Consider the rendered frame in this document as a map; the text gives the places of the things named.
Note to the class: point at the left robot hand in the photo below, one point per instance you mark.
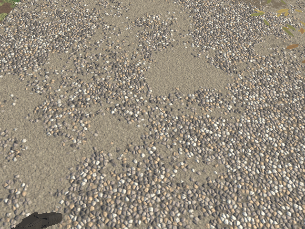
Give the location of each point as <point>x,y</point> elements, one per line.
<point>39,221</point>

